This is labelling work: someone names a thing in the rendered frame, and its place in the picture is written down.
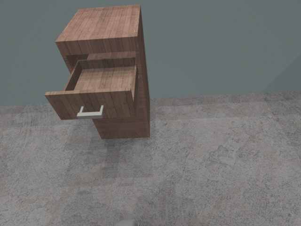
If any handle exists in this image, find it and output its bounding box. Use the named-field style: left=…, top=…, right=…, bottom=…
left=77, top=105, right=104, bottom=119

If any cabinet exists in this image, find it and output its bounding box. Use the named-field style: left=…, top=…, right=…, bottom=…
left=55, top=4, right=150, bottom=139

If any drawer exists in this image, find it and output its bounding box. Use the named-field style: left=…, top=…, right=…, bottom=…
left=45, top=56, right=138, bottom=120

